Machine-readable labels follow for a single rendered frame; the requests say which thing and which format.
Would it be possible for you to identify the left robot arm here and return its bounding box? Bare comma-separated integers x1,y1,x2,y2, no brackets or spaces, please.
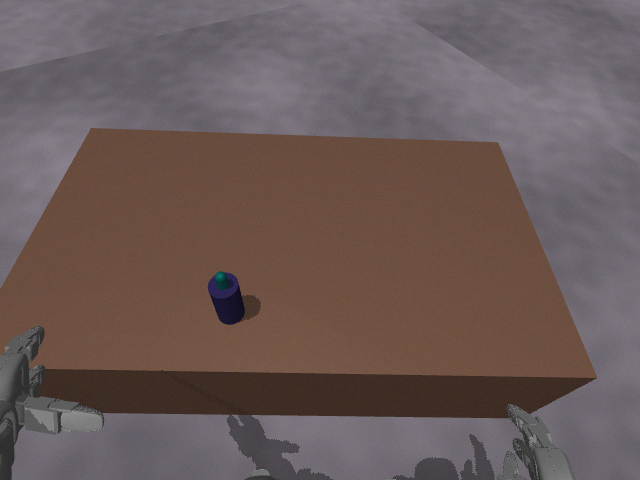
0,400,19,480

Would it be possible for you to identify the bottle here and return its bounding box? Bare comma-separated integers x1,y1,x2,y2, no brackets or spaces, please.
208,271,245,325

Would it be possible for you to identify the left robot hand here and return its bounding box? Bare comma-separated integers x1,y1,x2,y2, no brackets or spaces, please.
0,326,104,435

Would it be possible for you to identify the right robot hand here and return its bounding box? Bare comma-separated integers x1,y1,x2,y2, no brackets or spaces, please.
497,404,576,480

